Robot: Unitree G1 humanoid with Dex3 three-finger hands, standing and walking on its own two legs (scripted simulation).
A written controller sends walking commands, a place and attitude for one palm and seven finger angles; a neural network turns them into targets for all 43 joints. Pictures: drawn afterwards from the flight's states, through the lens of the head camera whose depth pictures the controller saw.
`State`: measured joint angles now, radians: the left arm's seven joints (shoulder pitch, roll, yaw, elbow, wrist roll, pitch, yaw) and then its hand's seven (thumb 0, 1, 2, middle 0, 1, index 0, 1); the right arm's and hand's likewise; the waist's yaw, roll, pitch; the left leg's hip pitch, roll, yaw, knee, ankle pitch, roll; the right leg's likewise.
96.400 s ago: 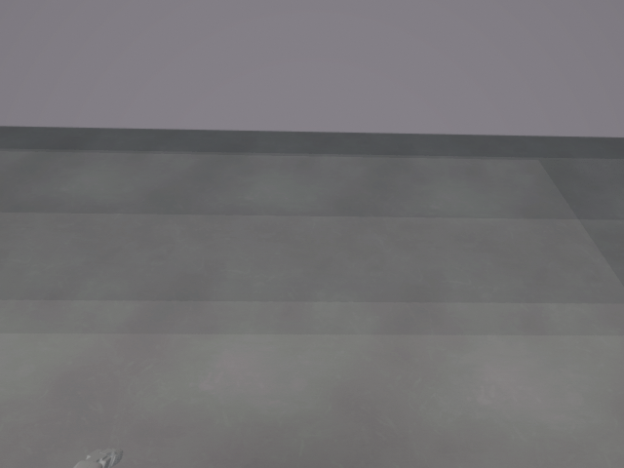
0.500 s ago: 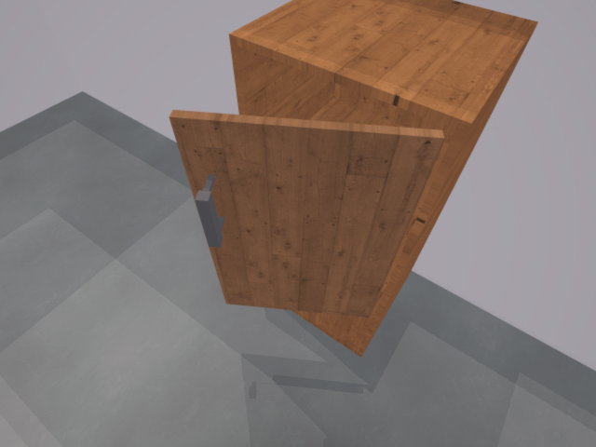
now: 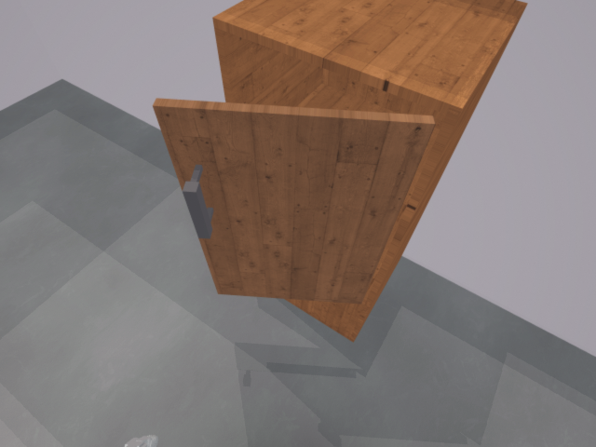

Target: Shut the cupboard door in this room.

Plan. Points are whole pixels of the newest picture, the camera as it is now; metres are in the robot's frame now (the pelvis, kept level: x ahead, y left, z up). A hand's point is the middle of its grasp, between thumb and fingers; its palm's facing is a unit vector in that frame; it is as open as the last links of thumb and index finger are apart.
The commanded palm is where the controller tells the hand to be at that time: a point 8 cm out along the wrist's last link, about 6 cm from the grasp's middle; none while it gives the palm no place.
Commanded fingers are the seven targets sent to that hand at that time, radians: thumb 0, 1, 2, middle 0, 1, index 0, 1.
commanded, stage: come to a stop and stand still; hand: left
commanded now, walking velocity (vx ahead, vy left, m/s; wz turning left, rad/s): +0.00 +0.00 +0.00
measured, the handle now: (201, 202) +0.48 +0.19 -0.01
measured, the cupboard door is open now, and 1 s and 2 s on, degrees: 30 30 30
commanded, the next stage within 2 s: look again from close up in 0.50 s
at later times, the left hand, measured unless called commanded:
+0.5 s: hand out of the picture -0.02 +0.17 -0.16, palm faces -0.01 -0.97 -0.24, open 7.4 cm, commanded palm none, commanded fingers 0.00 0.90 0.90 -0.20 -0.30 -0.20 -0.30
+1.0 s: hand out of the picture +0.02 +0.17 -0.16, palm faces +0.00 -0.97 -0.23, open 7.4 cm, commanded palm none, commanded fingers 0.00 0.90 0.90 -0.20 -0.30 -0.20 -0.30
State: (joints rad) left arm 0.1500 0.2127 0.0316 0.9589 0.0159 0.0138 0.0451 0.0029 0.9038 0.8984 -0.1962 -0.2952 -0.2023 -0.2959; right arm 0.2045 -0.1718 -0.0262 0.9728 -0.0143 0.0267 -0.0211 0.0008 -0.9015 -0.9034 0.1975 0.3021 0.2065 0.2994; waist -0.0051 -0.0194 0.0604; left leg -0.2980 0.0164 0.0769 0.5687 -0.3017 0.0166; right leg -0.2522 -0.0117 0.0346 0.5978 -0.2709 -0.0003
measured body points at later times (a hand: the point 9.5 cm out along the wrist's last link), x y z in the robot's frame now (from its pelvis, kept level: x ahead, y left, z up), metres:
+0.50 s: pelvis -0.03 -0.02 +0.01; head -0.02 -0.03 +0.45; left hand -0.02 +0.22 -0.14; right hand -0.04 -0.26 -0.16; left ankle -0.01 +0.11 -0.73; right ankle -0.05 -0.13 -0.73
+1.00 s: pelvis -0.02 -0.02 +0.01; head +0.00 -0.02 +0.46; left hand +0.02 +0.22 -0.15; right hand +0.03 -0.26 -0.15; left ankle -0.01 +0.11 -0.73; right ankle -0.05 -0.13 -0.73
